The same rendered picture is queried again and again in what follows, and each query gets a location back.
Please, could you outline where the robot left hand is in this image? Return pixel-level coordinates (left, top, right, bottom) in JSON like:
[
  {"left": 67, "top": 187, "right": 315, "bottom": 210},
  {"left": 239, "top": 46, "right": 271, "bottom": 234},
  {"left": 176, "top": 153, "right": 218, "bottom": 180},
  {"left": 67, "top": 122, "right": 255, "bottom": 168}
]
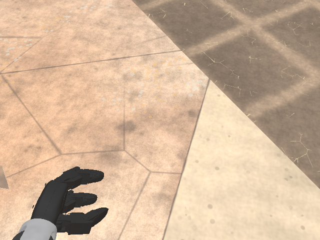
[{"left": 31, "top": 166, "right": 109, "bottom": 235}]

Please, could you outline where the left robot forearm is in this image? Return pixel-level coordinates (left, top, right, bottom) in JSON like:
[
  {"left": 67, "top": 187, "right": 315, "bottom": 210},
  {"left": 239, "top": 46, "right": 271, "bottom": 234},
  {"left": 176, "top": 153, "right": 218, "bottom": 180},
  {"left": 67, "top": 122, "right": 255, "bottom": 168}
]
[{"left": 12, "top": 218, "right": 57, "bottom": 240}]

